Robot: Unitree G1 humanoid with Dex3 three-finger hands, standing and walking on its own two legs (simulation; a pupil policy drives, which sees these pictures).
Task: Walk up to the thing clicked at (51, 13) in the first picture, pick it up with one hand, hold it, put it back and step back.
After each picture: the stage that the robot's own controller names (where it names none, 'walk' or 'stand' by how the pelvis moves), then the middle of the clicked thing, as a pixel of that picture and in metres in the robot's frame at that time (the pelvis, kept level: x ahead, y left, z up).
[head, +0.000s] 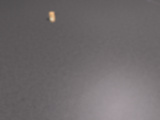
stand; (52, 16) +2.01 +0.42 -0.72
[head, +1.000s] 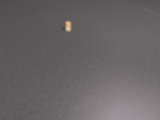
walk; (68, 26) +1.90 +0.16 -0.70
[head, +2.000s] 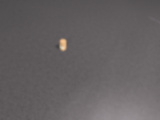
walk; (63, 44) +1.38 +0.15 -0.72
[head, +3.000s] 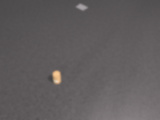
walk; (56, 77) +0.88 +0.20 -0.71
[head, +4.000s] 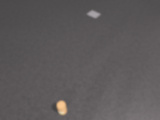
walk; (61, 107) +0.55 +0.17 -0.69
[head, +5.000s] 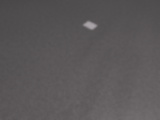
stand; out of the picture +0.38 +0.16 -0.71
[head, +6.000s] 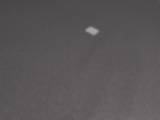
stand; out of the picture +0.38 +0.16 -0.72
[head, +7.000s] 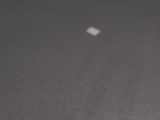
stand; out of the picture +0.39 +0.16 -0.73
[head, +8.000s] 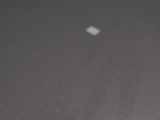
stand; out of the picture +0.38 +0.16 -0.73
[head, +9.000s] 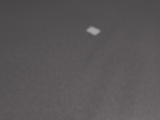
stand; out of the picture +0.37 +0.16 -0.73
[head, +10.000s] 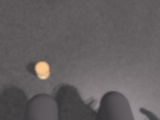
go down; (42, 70) +0.46 +0.16 -0.41
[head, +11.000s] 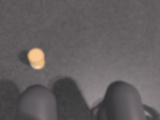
go down; (37, 59) +0.48 +0.17 -0.31
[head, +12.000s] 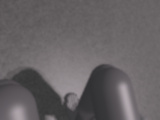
close in; out of the picture +0.47 +0.21 -0.24
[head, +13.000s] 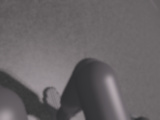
close; out of the picture +0.47 +0.23 -0.23
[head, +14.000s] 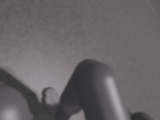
lift; out of the picture +0.44 +0.21 -0.24
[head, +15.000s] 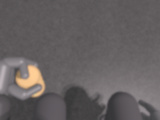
lift; (31, 82) +0.33 +0.18 -0.06
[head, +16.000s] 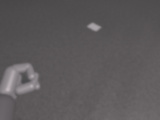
hold; out of the picture +0.33 +0.19 -0.47
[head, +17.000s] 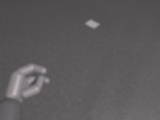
hold; out of the picture +0.11 +0.26 -0.71
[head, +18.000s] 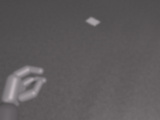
stand; out of the picture +0.11 +0.26 -0.71
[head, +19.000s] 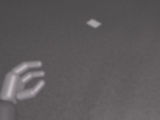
stand; out of the picture +0.12 +0.26 -0.70
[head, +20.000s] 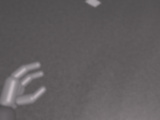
stand; out of the picture +0.13 +0.26 -0.66
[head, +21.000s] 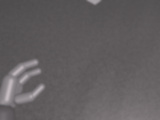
stand; out of the picture +0.13 +0.26 -0.64
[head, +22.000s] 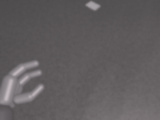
stand; out of the picture +0.13 +0.26 -0.66
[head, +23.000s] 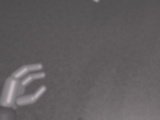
stand; out of the picture +0.13 +0.27 -0.63
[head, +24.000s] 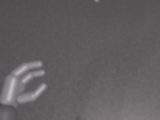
stand; out of the picture +0.14 +0.27 -0.63
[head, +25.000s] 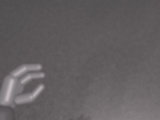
stand; out of the picture +0.14 +0.28 -0.61
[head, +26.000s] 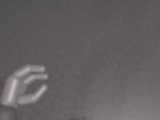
close; out of the picture +0.14 +0.28 -0.61
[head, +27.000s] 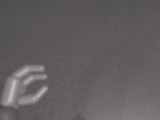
hold; out of the picture +0.13 +0.28 -0.63
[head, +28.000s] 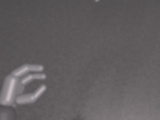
close; out of the picture +0.14 +0.27 -0.63
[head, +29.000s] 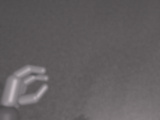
close; out of the picture +0.14 +0.28 -0.62
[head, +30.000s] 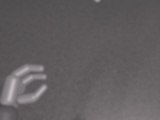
hold; out of the picture +0.13 +0.27 -0.63
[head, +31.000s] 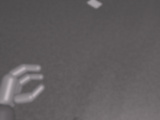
hold; out of the picture +0.13 +0.27 -0.65
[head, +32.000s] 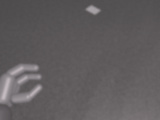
close; out of the picture +0.12 +0.27 -0.67
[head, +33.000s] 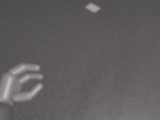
close; out of the picture +0.12 +0.27 -0.67
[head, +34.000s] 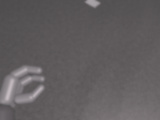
close; out of the picture +0.13 +0.27 -0.65
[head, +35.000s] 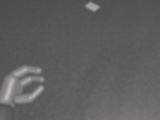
hold; out of the picture +0.12 +0.27 -0.67
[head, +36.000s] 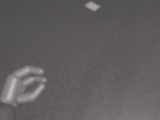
close; out of the picture +0.12 +0.27 -0.67
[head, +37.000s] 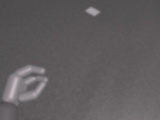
close; out of the picture +0.13 +0.27 -0.68
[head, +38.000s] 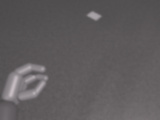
close; out of the picture +0.12 +0.27 -0.69
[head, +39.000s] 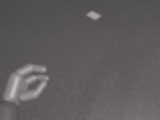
close; out of the picture +0.12 +0.27 -0.69
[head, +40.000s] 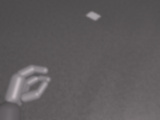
close; out of the picture +0.12 +0.27 -0.69
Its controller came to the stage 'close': yes
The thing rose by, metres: 0.66
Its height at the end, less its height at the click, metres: -0.02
